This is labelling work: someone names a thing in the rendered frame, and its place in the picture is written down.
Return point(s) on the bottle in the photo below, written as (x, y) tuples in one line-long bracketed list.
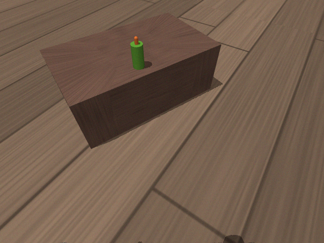
[(137, 54)]

